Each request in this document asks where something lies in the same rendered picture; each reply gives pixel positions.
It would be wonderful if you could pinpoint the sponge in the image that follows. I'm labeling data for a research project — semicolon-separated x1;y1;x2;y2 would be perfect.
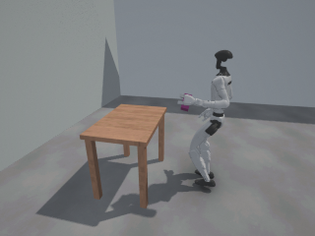
180;93;192;112

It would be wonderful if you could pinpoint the table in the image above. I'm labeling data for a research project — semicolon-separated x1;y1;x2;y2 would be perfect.
80;104;167;208

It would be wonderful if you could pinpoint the left robot thigh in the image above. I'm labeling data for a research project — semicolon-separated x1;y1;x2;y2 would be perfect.
189;121;219;155

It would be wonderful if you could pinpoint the left robot hand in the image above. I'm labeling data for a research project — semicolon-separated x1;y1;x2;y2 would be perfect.
177;93;195;106

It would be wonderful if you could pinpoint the humanoid robot torso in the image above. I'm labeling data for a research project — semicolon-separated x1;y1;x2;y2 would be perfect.
210;73;231;129

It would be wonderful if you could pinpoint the right robot hand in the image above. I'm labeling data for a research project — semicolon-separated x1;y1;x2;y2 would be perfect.
198;108;214;122

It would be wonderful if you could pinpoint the robot right upper arm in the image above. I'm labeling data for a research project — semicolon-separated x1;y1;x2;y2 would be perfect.
228;85;233;100

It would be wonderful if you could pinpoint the robot left upper arm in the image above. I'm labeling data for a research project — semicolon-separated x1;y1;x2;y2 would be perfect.
213;76;230;109

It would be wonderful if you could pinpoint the robot left forearm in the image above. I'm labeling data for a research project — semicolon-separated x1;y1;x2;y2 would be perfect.
194;98;228;110

